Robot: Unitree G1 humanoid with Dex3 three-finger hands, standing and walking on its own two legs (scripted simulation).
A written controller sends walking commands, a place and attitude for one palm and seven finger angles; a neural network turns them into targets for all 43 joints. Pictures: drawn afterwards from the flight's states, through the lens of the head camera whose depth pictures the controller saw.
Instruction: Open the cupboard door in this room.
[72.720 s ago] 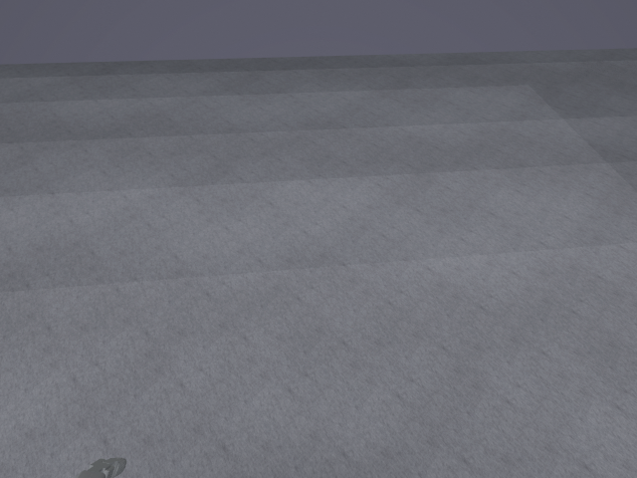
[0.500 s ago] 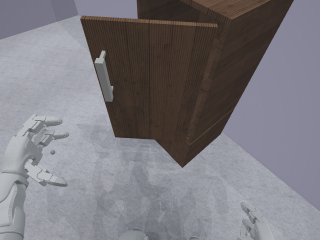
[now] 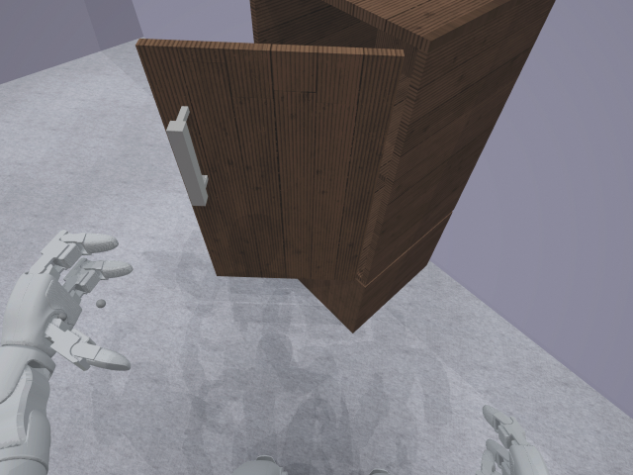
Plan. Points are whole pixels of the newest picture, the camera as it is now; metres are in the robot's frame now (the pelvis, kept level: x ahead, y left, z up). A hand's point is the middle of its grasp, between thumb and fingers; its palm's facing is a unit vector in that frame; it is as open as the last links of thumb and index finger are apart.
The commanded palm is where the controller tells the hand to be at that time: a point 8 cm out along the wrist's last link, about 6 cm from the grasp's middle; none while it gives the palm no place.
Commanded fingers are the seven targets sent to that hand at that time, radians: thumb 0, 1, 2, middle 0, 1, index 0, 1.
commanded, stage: raise the hand with hooked fingers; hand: left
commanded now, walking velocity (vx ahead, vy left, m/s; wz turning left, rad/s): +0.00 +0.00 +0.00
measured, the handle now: (192, 158) +0.56 +0.24 +0.04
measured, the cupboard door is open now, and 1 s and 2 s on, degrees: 46 46 46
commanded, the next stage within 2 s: move the hooked fingers beside the handle in 0.02 s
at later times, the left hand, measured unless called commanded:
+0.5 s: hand (119, 264) +0.34 +0.27 +0.06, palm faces +0.04 -1.00 -0.02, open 14.0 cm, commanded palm +0.32 +0.32 +0.06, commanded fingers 0.00 -0.50 0.30 -0.30 -1.20 -0.30 -1.20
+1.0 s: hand (126, 223) +0.41 +0.28 +0.06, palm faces +0.04 -1.00 -0.01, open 14.0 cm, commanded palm +0.39 +0.33 +0.05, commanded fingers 0.00 -0.50 0.30 -0.30 -1.20 -0.30 -1.20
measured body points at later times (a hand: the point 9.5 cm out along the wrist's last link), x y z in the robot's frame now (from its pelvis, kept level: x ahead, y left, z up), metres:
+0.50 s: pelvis +0.00 -0.01 +0.00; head +0.07 +0.00 +0.44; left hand +0.33 +0.32 +0.07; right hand +0.13 -0.27 -0.10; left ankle +0.02 +0.09 -0.70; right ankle +0.01 -0.10 -0.70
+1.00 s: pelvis +0.00 +0.01 -0.01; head +0.09 +0.02 +0.43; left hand +0.40 +0.34 +0.06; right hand +0.07 -0.27 -0.11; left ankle +0.02 +0.09 -0.70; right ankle +0.01 -0.10 -0.70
